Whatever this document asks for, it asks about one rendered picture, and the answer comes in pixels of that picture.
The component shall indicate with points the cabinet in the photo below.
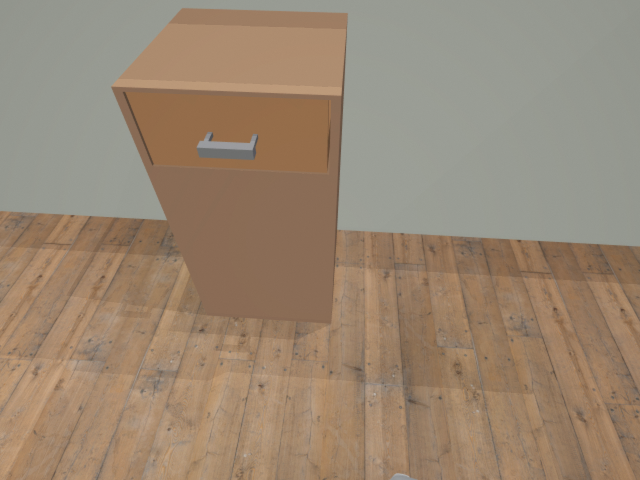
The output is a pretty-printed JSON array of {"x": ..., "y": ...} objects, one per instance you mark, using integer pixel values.
[{"x": 258, "y": 244}]

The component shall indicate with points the drawer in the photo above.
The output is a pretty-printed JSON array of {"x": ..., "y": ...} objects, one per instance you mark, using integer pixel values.
[{"x": 293, "y": 134}]

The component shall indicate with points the handle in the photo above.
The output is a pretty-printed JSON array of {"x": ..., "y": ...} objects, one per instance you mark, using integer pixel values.
[{"x": 227, "y": 150}]

